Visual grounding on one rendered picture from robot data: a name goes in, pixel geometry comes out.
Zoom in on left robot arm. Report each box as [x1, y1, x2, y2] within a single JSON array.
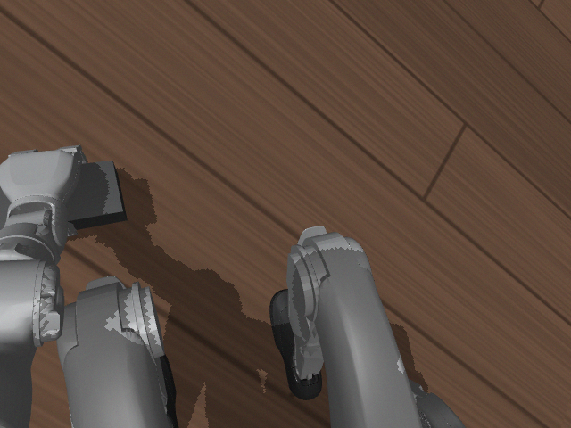
[[0, 196, 68, 428]]

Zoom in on right robot hand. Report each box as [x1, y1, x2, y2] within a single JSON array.
[[409, 379, 466, 428]]

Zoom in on right robot foot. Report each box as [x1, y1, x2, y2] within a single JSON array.
[[269, 289, 322, 400]]

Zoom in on left robot foot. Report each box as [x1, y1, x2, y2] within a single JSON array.
[[160, 355, 179, 428]]

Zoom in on carton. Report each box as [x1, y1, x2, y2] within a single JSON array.
[[0, 160, 128, 230]]

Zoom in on left robot hand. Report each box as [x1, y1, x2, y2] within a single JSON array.
[[0, 145, 88, 236]]

